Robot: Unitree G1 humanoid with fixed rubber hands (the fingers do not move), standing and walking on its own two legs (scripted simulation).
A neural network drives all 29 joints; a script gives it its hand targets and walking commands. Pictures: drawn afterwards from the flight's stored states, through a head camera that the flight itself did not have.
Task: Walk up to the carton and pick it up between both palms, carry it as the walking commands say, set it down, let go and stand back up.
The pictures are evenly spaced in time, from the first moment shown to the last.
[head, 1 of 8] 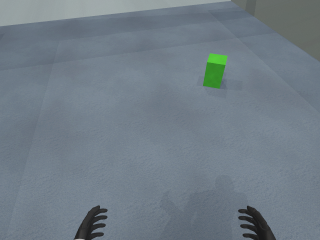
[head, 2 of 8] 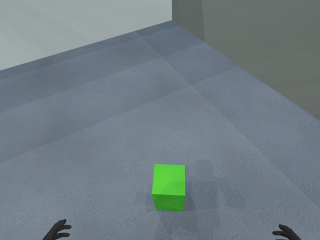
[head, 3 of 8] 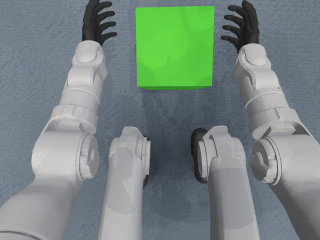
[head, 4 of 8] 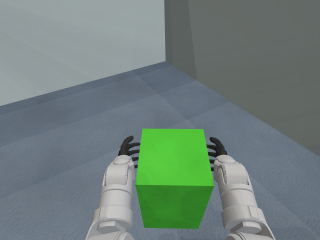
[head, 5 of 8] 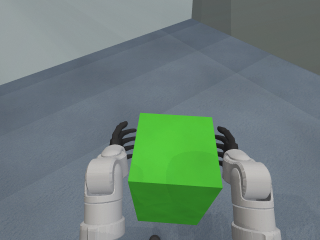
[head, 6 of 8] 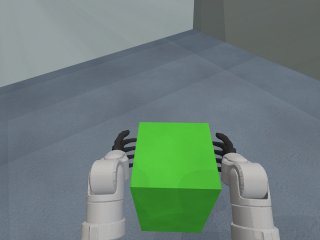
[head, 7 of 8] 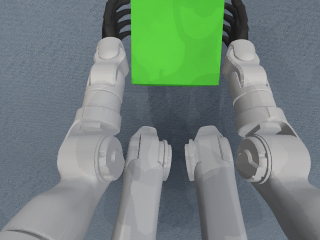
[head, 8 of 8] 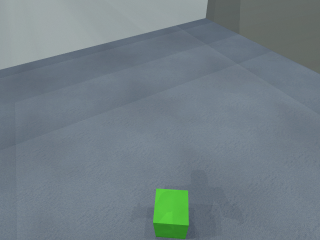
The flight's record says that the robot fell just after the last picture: no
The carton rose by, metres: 0.66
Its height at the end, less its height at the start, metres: +0.00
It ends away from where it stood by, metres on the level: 0.92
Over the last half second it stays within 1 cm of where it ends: yes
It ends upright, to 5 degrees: yes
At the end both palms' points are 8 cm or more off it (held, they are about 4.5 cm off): yes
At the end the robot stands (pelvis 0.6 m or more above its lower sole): yes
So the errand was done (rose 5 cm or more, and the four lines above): yes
